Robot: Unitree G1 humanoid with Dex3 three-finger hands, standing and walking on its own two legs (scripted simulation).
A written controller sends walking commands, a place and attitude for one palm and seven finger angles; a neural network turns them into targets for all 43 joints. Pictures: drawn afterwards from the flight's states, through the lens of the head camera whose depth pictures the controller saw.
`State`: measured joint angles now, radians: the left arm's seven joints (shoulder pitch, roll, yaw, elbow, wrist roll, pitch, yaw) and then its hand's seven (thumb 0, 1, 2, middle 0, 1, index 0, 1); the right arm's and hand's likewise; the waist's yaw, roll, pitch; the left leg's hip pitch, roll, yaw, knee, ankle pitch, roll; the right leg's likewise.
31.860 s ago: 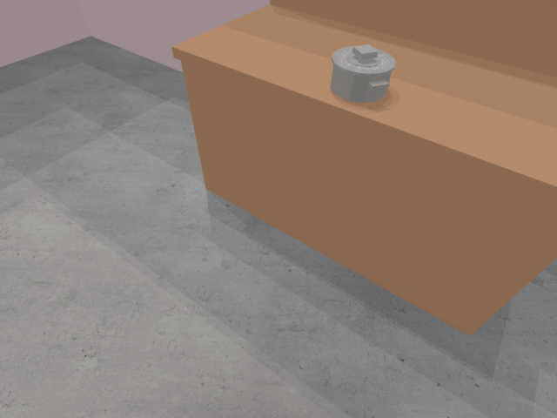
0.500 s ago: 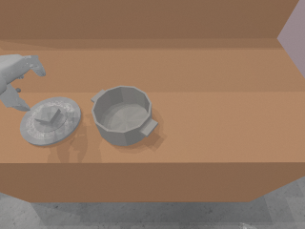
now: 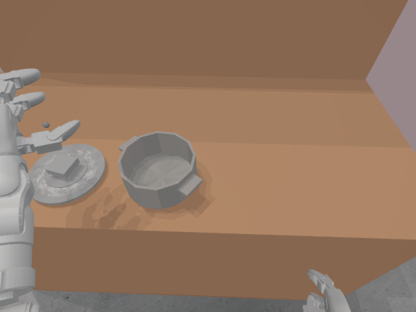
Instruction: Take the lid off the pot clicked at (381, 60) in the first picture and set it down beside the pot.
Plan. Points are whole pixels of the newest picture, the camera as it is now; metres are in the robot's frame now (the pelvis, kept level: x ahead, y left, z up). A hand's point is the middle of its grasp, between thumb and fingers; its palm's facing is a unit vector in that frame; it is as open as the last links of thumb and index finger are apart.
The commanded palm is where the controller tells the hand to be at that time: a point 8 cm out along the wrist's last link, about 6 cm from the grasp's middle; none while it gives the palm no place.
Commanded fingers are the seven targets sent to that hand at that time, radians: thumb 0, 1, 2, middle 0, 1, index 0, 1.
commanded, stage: draw the hand back to the body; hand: left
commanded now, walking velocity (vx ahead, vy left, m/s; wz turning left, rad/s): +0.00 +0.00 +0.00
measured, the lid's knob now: (62, 165) +0.42 +0.38 +0.00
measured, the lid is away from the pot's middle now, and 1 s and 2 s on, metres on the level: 0.24 0.24 0.24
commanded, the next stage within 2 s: step back with the hand held close in 1.42 s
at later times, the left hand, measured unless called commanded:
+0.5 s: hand (47, 165) +0.28 +0.26 +0.18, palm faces +0.51 -0.81 -0.30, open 8.3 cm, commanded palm +0.23 +0.30 +0.19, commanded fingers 0.00 0.86 0.88 -0.21 -0.33 -0.21 -0.33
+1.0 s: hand (36, 217) +0.20 +0.25 +0.17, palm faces +0.45 -0.84 -0.31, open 7.4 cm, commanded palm +0.15 +0.28 +0.19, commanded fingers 0.00 0.90 0.90 -0.20 -0.30 -0.20 -0.30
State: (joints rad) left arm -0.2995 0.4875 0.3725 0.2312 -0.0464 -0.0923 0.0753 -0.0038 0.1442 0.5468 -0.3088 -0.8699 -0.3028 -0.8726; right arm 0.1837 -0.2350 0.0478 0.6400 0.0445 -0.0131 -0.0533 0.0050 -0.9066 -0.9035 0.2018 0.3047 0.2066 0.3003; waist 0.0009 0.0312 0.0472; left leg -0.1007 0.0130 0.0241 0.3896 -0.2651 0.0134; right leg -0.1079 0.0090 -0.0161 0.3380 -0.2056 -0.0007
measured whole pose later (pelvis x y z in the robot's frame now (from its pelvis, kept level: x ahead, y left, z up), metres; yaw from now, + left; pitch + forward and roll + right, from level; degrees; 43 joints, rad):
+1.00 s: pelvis -0.02 -0.01 +0.00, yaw +0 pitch -5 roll -1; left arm 0.30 0.34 0.32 -0.32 -0.10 -0.10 0.11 0.01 0.89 0.89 -0.21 -0.30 -0.21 -0.30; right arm 0.15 -0.23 0.03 0.67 0.02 -0.09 -0.07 0.01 -0.91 -0.90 0.20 0.30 0.21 0.30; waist 0.06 0.06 0.04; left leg -0.06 0.03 0.02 0.40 -0.25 0.00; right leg -0.07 0.02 -0.02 0.35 -0.19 -0.02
